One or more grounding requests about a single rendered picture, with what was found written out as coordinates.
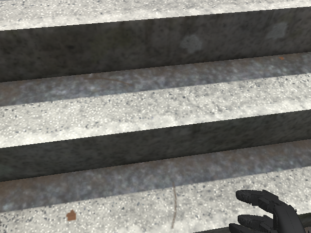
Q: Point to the robot right hand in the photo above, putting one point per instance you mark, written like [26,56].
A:
[285,219]

